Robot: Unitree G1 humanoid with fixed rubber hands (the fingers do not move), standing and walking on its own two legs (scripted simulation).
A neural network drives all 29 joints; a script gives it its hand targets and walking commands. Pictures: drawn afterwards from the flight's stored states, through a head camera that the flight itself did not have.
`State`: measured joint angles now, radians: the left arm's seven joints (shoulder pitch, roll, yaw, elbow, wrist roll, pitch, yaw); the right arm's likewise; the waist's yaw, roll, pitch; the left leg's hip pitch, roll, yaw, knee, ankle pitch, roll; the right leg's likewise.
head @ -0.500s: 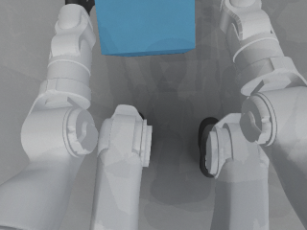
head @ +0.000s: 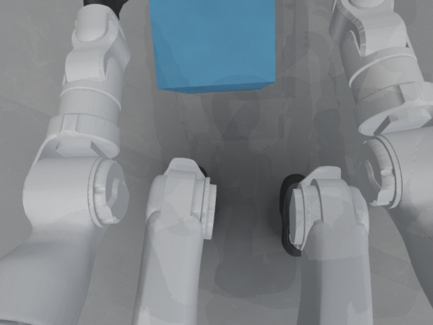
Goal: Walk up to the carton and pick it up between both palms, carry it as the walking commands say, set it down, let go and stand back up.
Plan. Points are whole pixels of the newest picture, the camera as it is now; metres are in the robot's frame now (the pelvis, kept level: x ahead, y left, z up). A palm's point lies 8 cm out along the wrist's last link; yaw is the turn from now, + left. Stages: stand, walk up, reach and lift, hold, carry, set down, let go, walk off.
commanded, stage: set down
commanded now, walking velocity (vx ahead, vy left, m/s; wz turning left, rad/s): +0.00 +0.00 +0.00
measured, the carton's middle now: (215, 4) +0.58 +0.07 -0.27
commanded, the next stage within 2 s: let go in 1.16 s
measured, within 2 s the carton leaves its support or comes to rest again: neither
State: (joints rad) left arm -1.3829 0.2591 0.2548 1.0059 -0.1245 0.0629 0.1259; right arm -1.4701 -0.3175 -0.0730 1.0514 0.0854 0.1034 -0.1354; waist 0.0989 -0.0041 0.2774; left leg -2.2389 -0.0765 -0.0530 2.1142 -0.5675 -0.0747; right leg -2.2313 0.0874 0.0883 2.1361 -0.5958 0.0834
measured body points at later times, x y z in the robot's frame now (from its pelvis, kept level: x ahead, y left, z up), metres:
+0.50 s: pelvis +0.01 +0.00 +0.10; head +0.34 +0.01 +0.40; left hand +0.54 +0.22 -0.01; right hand +0.59 -0.12 -0.01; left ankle +0.11 +0.13 -0.36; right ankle +0.10 -0.13 -0.36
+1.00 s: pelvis +0.04 +0.00 +0.25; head +0.34 +0.00 +0.58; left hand +0.54 +0.22 +0.15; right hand +0.58 -0.12 +0.15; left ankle +0.11 +0.13 -0.36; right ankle +0.10 -0.13 -0.36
